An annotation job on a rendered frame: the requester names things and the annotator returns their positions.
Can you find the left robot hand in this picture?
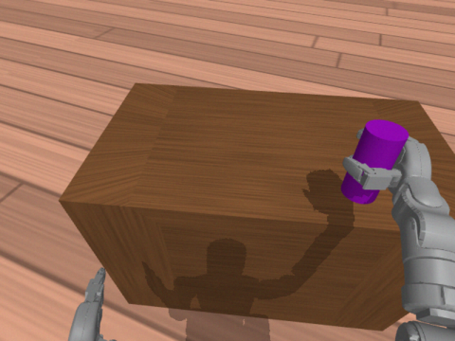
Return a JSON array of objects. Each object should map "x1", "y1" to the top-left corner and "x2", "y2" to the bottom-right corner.
[{"x1": 68, "y1": 268, "x2": 116, "y2": 341}]

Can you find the right robot arm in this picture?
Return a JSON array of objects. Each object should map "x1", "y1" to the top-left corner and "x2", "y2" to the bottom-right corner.
[{"x1": 391, "y1": 176, "x2": 455, "y2": 341}]

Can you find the right robot hand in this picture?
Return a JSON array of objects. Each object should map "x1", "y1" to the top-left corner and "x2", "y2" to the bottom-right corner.
[{"x1": 343, "y1": 128, "x2": 432, "y2": 194}]

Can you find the can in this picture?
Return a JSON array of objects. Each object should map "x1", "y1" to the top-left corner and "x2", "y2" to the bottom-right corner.
[{"x1": 341, "y1": 119, "x2": 409, "y2": 204}]

